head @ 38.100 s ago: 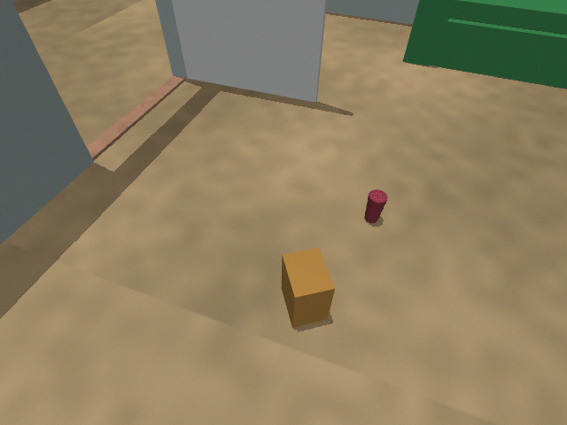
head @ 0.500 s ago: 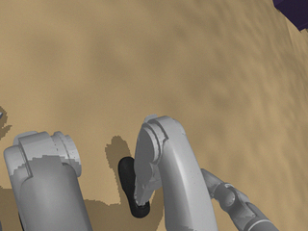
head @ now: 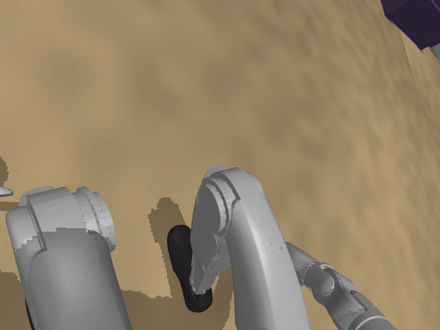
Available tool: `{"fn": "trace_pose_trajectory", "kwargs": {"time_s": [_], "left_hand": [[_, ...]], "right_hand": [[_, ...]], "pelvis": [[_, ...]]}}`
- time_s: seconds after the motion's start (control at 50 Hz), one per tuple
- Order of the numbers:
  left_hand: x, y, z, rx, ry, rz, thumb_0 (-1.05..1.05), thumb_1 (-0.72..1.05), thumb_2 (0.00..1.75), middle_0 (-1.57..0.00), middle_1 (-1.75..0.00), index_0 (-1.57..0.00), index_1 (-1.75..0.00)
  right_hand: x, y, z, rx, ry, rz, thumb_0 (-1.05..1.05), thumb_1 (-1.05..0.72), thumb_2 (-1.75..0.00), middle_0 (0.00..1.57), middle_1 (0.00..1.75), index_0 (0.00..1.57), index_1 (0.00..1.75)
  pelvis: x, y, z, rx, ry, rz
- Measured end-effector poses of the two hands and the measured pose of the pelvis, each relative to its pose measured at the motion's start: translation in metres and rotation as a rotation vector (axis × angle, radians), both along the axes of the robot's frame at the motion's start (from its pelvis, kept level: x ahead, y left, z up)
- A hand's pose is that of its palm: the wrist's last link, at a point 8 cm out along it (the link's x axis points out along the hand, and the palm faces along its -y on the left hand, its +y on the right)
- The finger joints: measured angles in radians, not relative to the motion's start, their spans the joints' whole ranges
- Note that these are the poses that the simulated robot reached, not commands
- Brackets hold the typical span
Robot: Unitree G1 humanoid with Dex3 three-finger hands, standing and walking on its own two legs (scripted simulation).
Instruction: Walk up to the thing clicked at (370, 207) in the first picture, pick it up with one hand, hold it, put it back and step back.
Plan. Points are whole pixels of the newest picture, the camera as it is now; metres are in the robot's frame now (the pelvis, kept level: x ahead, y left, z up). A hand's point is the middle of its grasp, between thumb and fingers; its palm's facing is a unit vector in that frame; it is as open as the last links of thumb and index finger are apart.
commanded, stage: withdraw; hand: left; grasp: from the side
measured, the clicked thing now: out of the picture +0.39 +0.29 -0.20
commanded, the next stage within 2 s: rise in 0.20 s
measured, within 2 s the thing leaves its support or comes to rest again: rests again in 0.62 s
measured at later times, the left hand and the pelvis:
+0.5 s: hand out of the picture +0.37 +0.40 -0.06, palm faces +0.44 -0.87 -0.22, open 17.5 cm; pelvis +0.01 -0.01 +0.04, yaw +4 degrees
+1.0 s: hand out of the picture +0.25 +0.33 +0.12, palm faces +0.34 -0.83 -0.45, open 17.3 cm; pelvis +0.03 -0.03 +0.21, yaw +13 degrees
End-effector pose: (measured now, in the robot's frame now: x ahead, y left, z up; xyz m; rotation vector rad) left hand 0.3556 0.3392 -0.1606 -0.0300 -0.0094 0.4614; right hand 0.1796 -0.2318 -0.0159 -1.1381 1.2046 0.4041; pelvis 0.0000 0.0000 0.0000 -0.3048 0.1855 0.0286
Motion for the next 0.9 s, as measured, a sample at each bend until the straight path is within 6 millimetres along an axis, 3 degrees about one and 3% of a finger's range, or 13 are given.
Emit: {"fn": "trace_pose_trajectory", "kwargs": {"time_s": [0.1, 0.22, 0.28, 0.46, 0.64, 0.7, 0.78, 0.9], "left_hand": [[0.002, 0.016, 0.016, 0.044, -0.051, 0.0, -0.01, -0.54, 0.1, -0.1, -0.04, -0.09, -0.04], [-0.005, 0.05, 0.067, 0.106, -0.095, 0.017, -0.01, -0.52, 0.09, -0.06, -0.02, -0.06, -0.02], [-0.013, 0.061, 0.082, 0.11, -0.024, -0.013, -0.01, -0.53, 0.08, -0.06, -0.01, -0.05, -0.01], [-0.029, 0.088, 0.104, 0.123, 0.231, 0.002, -0.01, -0.54, 0.07, -0.05, -0.02, -0.04, -0.02], [-0.05, 0.126, 0.184, 0.263, 0.386, 0.121, -0.01, -0.56, 0.06, -0.06, -0.05, -0.05, -0.05], [-0.063, 0.124, 0.208, 0.298, 0.463, 0.126, -0.01, -0.56, 0.06, -0.06, -0.05, -0.05, -0.05], [-0.085, 0.1, 0.227, 0.301, 0.586, 0.088, -0.01, -0.56, 0.06, -0.06, -0.05, -0.05, -0.05], [-0.118, 0.046, 0.263, 0.243, 0.713, 0.031, -0.01, -0.53, 0.07, -0.06, -0.06, -0.06, -0.05]], "right_hand": [[-0.002, -0.001, -0.001, -0.004, 0.002, -0.031, 0.0, -0.89, -0.9, 0.2, 0.3, 0.21, 0.3], [-0.001, 0.001, -0.002, 0.049, -0.009, -0.112, 0.0, -0.9, -0.9, 0.2, 0.3, 0.21, 0.3], [0.005, 0.003, -0.003, 0.096, -0.039, -0.146, 0.0, -0.9, -0.9, 0.2, 0.3, 0.21, 0.3], [0.023, 0.003, -0.004, 0.2, -0.151, -0.285, 0.0, -0.89, -0.9, 0.2, 0.3, 0.21, 0.3], [0.011, -0.008, -0.002, 0.258, -0.114, -0.466, 0.0, -0.91, -0.91, 0.2, 0.3, 0.21, 0.3], [0.006, -0.011, -0.001, 0.282, -0.092, -0.535, 0.0, -0.91, -0.9, 0.2, 0.3, 0.21, 0.3], [0.008, -0.011, 0.01, 0.322, -0.084, -0.597, 0.0, -0.9, -0.9, 0.2, 0.3, 0.21, 0.3], [0.033, -0.003, 0.059, 0.389, -0.152, -0.611, 0.01, -0.9, -0.9, 0.2, 0.3, 0.21, 0.3]], "pelvis": [[0.001, 0.0, 0.002, -0.001, 0.008, 0.003], [0.006, -0.002, 0.014, 0.009, 0.071, 0.02], [0.007, -0.002, 0.02, 0.016, 0.109, 0.03], [0.005, -0.006, 0.034, 0.06, 0.177, 0.049], [0.011, -0.01, 0.065, 0.095, 0.292, 0.078], [0.013, -0.01, 0.079, 0.11, 0.331, 0.086], [0.015, -0.012, 0.105, 0.132, 0.366, 0.094], [0.019, -0.02, 0.16, 0.165, 0.384, 0.109]]}}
